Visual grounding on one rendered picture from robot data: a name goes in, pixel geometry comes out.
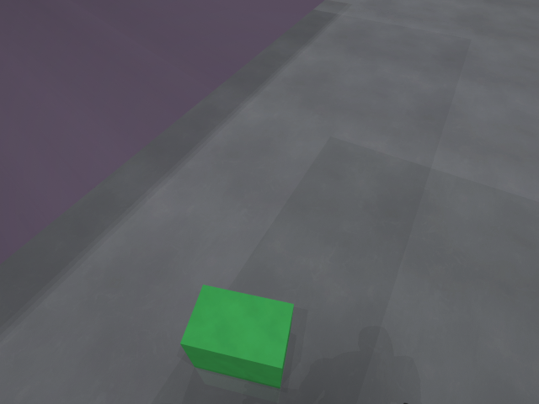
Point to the carton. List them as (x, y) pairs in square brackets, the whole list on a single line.
[(240, 335)]

